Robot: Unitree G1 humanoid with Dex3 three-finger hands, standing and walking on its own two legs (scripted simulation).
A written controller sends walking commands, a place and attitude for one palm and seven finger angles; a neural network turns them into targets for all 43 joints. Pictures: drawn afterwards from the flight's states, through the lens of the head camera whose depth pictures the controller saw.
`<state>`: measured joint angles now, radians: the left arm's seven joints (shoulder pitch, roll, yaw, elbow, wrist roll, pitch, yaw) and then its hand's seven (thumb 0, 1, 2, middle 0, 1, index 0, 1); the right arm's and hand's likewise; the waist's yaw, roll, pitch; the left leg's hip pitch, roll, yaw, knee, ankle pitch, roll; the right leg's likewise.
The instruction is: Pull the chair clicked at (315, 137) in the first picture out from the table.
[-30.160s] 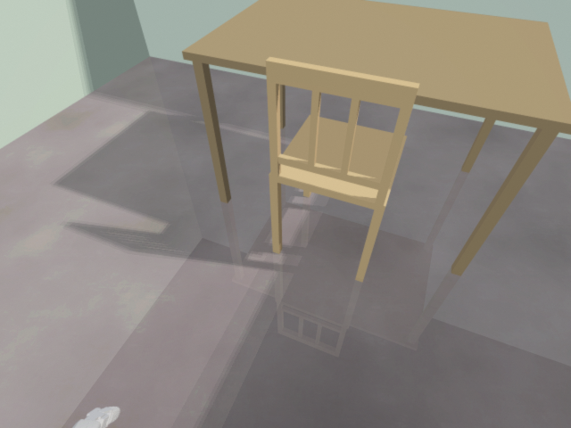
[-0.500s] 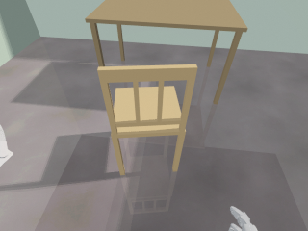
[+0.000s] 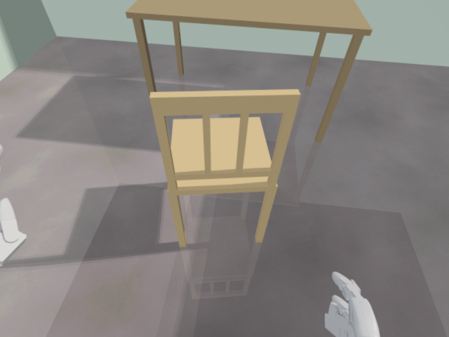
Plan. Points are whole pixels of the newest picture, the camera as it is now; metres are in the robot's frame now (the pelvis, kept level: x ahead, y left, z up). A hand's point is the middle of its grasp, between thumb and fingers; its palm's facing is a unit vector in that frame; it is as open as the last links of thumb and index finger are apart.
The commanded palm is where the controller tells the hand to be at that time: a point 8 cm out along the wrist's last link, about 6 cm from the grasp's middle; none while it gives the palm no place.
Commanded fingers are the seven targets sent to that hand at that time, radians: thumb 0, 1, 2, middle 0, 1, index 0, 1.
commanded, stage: let the arm hang, fingers relaxed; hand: left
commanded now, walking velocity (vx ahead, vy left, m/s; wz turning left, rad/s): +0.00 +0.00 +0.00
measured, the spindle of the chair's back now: (207, 145) +0.67 +0.09 -0.11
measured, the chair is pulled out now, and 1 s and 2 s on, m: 0.64 0.64 0.64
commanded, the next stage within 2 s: look to check the result in 1.18 s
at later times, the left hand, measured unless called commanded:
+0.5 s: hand out of the picture -0.02 +0.18 -0.17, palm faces +0.02 -0.98 -0.21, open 7.0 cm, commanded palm none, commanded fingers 0.00 0.90 0.90 -0.20 -0.30 -0.20 -0.30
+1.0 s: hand out of the picture +0.00 +0.15 -0.17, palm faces +0.00 -0.98 -0.21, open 7.3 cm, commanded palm none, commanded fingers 0.00 0.90 0.90 -0.20 -0.30 -0.20 -0.30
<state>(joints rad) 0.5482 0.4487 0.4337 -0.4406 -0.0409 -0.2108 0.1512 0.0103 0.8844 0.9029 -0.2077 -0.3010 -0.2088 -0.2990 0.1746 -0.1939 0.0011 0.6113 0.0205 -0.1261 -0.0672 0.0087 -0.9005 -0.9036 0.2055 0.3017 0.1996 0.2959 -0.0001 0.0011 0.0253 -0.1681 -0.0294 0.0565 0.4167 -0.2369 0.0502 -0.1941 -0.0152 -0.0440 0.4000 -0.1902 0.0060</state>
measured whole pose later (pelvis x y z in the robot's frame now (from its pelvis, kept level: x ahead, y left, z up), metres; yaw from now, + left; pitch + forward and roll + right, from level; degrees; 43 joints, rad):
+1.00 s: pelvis -0.01 -0.03 +0.00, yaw +0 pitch -2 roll +0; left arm 0.27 0.15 -0.03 1.08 0.00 0.00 0.04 0.02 0.93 0.90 -0.20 -0.30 -0.20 -0.30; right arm 0.34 -0.12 0.02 1.07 -0.02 -0.01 -0.03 0.00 -0.91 -0.90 0.20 0.30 0.20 0.30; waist -0.01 0.02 0.05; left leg -0.16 0.00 0.05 0.41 -0.22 0.02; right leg -0.20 0.01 -0.05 0.43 -0.19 -0.04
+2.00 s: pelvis +0.00 -0.03 +0.00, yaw +0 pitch -2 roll +0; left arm 0.28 0.14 -0.02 1.10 0.00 0.00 0.03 0.01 0.91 0.90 -0.20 -0.30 -0.20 -0.30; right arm 0.34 -0.12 0.01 1.10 -0.02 -0.01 -0.03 0.00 -0.91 -0.90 0.20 0.30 0.20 0.30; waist -0.01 0.01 0.07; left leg -0.14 0.01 0.05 0.40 -0.23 0.01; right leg -0.17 0.02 -0.05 0.40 -0.20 -0.04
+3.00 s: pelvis +0.01 -0.02 +0.00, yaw -1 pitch -2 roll +0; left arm 0.28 0.13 -0.02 1.10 0.00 0.00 0.04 0.01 0.91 0.90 -0.20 -0.30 -0.20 -0.30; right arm 0.33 -0.11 0.01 1.10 -0.01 -0.01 -0.04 0.00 -0.91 -0.90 0.20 0.30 0.20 0.30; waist -0.01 0.01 0.08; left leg -0.13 0.00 0.06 0.39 -0.23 0.02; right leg -0.17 0.01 -0.04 0.40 -0.20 -0.03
